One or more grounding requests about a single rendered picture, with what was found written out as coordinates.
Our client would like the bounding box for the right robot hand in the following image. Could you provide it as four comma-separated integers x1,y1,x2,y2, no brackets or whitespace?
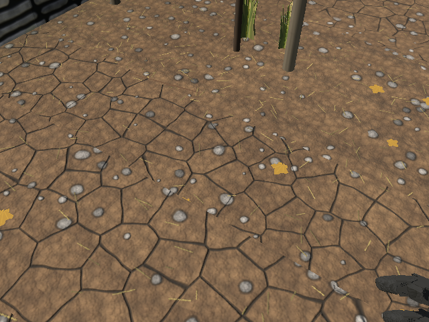
375,273,429,322

